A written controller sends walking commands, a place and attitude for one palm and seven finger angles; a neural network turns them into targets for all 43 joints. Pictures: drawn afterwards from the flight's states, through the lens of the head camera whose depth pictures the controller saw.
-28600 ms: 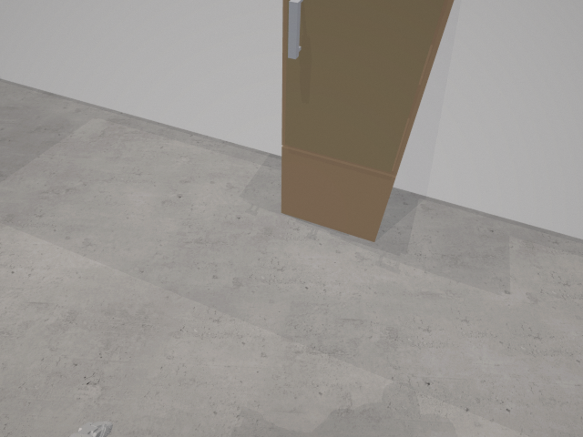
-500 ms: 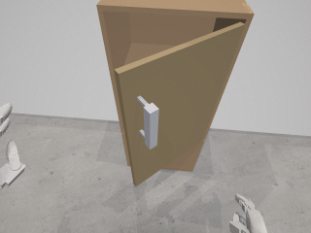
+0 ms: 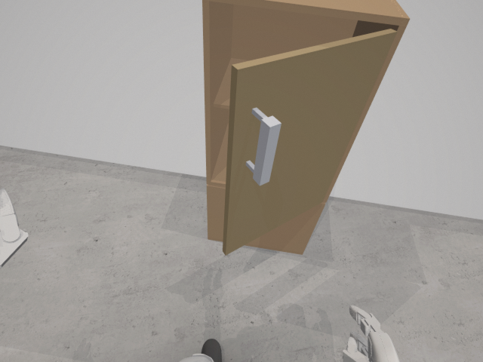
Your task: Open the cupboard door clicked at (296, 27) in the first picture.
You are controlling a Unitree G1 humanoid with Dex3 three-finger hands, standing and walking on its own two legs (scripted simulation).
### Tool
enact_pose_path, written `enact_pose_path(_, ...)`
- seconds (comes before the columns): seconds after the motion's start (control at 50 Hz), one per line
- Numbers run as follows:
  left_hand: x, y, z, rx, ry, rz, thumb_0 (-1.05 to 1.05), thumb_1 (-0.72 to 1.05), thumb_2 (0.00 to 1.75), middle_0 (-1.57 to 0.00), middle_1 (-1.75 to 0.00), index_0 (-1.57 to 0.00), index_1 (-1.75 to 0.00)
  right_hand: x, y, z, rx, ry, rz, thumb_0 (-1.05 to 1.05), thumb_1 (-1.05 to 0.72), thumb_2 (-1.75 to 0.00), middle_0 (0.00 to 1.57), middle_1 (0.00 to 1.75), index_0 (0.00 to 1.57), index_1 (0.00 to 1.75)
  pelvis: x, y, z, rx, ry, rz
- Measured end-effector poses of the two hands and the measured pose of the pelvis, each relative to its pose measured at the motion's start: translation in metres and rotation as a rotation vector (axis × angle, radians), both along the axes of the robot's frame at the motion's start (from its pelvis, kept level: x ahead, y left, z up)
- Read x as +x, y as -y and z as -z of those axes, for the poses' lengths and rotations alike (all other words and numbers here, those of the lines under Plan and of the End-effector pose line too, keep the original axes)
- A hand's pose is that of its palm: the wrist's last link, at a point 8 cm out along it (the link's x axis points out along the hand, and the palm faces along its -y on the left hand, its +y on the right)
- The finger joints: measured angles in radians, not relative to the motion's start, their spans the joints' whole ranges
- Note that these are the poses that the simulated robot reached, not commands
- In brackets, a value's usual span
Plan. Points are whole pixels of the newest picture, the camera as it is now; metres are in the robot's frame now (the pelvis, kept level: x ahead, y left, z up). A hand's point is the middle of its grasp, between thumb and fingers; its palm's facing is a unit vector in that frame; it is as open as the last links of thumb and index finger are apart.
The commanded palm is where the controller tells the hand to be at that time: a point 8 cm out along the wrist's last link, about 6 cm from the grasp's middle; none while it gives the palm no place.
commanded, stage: stop stepping back and stand still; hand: left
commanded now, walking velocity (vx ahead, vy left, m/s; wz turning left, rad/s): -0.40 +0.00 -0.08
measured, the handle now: (259, 147) +0.49 +0.00 +0.10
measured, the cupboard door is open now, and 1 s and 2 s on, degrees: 42 42 42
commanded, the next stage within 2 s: let the arm hang, fingers relaxed in 0.72 s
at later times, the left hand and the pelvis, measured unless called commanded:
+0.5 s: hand out of the picture +0.09 +0.25 +0.19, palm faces +0.27 -0.81 -0.53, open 7.4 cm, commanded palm +0.05 +0.31 +0.19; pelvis -0.12 +0.03 +0.01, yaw -6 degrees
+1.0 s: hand out of the picture +0.10 +0.24 -0.06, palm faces -0.01 -0.94 -0.35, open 7.4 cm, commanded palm none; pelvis -0.12 +0.05 +0.00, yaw -2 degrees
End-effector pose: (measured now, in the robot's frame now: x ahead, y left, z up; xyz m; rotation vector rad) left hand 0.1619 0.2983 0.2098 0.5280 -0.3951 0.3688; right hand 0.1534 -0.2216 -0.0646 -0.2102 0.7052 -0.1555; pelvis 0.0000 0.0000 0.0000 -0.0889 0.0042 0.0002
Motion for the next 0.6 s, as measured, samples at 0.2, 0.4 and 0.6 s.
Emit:
enact_pose_path(0.2, -0.048, -0.016, 0.018, -0.064, -0.034, 0.01, 0.01, 0.89, 0.9, -0.21, -0.3, -0.22, -0.3, -0.057, -0.01, -0.001, -0.051, -0.017, 0.003, 0.01, -0.9, -0.9, 0.2, 0.3, 0.2, 0.3, -0.045, -0.021, 0.0, 0.04, 0.027, 0.06)
enact_pose_path(0.4, -0.07, -0.008, 0.003, -0.044, -0.111, 0.089, 0.02, 0.89, 0.9, -0.2, -0.3, -0.21, -0.3, -0.128, -0.02, -0.028, -0.021, 0.02, 0.072, 0.01, -0.9, -0.9, 0.2, 0.3, 0.2, 0.3, -0.096, -0.028, -0.025, 0.051, 0.036, 0.08)
enact_pose_path(0.6, -0.115, -0.011, 0.001, 0.023, -0.113, 0.048, 0.01, 0.89, 0.9, -0.21, -0.3, -0.22, -0.3, -0.183, 0.005, 0.01, -0.02, -0.111, 0.129, 0.01, -0.9, -0.9, 0.2, 0.3, 0.2, 0.3, -0.127, -0.027, -0.013, 0.085, 0.033, 0.106)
